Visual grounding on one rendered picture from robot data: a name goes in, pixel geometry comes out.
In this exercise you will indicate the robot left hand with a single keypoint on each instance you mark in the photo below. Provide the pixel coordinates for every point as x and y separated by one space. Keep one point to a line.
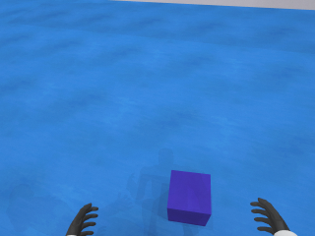
78 224

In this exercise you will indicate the carton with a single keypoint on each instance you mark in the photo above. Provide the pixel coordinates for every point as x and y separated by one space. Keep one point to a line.
189 197

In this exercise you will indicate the robot right hand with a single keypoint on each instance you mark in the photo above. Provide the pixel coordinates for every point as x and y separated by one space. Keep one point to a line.
274 219

